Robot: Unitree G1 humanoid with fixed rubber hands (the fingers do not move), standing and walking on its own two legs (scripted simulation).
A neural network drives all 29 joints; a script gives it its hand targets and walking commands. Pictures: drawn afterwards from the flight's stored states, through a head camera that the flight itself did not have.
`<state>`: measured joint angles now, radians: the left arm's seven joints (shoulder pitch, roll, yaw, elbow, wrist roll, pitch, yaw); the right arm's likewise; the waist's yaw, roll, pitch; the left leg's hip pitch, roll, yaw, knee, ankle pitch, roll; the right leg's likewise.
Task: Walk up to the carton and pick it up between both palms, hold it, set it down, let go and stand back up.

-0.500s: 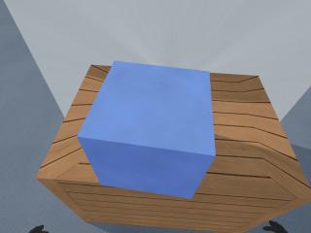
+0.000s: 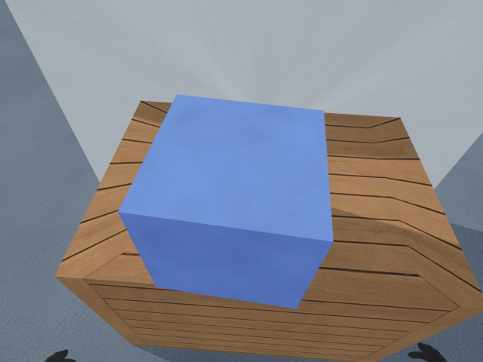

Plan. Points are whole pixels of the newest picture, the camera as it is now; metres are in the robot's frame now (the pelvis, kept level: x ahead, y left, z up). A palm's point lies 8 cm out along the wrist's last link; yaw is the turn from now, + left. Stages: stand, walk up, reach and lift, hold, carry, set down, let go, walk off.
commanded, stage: walk up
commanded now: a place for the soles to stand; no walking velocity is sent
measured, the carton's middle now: (236, 202) +0.40 +0.02 +0.01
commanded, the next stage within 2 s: reach and lift in 0.50 s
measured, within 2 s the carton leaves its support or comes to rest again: neither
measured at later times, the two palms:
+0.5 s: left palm out of the picture +0.09 +0.32 -0.09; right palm out of the picture +0.10 -0.33 -0.08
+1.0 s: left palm (62, 325) +0.19 +0.30 -0.05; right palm (459, 357) +0.14 -0.33 -0.03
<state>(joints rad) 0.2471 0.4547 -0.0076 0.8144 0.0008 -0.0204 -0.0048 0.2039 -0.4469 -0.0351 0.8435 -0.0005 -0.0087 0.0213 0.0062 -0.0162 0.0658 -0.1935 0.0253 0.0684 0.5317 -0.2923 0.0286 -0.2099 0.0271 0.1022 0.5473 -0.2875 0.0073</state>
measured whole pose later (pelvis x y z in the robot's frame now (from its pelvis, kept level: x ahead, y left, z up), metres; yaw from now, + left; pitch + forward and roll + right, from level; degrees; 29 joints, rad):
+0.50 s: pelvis +0.00 +0.00 +0.00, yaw +0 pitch -3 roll +0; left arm 0.25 0.45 -0.01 0.81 0.00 -0.02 -0.01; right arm 0.20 -0.45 -0.04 0.84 0.00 -0.01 0.02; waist 0.01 -0.02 0.07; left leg -0.19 0.03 0.07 0.53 -0.29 0.03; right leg -0.21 0.03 0.10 0.55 -0.29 0.01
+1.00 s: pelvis -0.01 +0.01 +0.00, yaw +0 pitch -5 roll -1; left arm 0.07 0.37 0.11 0.52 0.00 0.34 -0.02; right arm 0.12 -0.43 -0.14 0.78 -0.02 -0.21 0.06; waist -0.03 -0.02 0.09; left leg -0.16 0.05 0.07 0.54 -0.29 0.00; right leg -0.15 0.04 0.10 0.49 -0.25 0.01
